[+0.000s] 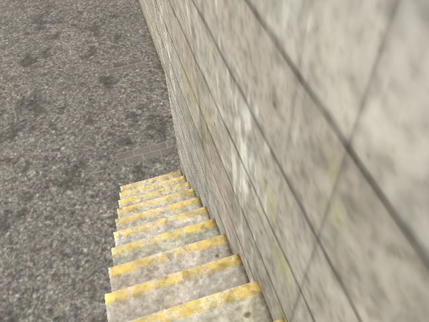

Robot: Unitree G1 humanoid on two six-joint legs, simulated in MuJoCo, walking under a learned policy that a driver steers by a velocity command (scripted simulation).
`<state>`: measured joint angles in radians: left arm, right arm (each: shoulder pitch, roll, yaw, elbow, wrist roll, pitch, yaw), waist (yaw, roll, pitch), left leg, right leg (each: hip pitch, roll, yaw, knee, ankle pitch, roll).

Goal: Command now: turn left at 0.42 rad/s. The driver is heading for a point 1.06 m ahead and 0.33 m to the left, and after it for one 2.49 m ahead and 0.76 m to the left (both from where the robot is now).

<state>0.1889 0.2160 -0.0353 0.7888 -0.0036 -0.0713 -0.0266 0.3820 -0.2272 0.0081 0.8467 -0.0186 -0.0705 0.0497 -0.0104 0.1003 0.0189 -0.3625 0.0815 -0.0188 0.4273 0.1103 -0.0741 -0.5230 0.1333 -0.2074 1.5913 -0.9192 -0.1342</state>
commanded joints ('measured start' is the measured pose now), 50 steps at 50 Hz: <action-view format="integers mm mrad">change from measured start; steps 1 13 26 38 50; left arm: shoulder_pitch -44 -177 -184 101 -52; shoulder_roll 169 60 159 64 -297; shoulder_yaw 44 -2 106 24 -58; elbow -144 -478 -350 -127 -79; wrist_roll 64 72 125 178 153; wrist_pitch -21 79 -101 -11 -52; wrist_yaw -10 -56 30 -91 -14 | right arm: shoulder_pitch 237 76 16 91 -55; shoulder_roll -215 -269 -218 -73 -27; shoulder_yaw -63 -90 -24 77 34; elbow -43 -96 -71 -18 -69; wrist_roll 27 22 -80 -27 -147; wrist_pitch -68 -62 -61 -76 13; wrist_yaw -56 -155 -42 -60 -10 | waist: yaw -39 -66 -154 7 -58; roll -27 40 -32 -147 -33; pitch -294 -131 7 -86 215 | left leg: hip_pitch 319 -118 187 -391 -547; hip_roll -8 82 -189 -187 113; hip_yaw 88 -363 74 -193 -158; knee -3 242 753 563 690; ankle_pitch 515 290 -113 -441 35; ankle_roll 172 348 46 296 130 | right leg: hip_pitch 194 -369 -537 -7 -358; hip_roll -209 -168 -245 -145 -381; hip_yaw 427 176 124 250 552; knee -96 353 -511 -570 -886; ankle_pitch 1257 307 162 1401 379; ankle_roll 170 216 12 144 -125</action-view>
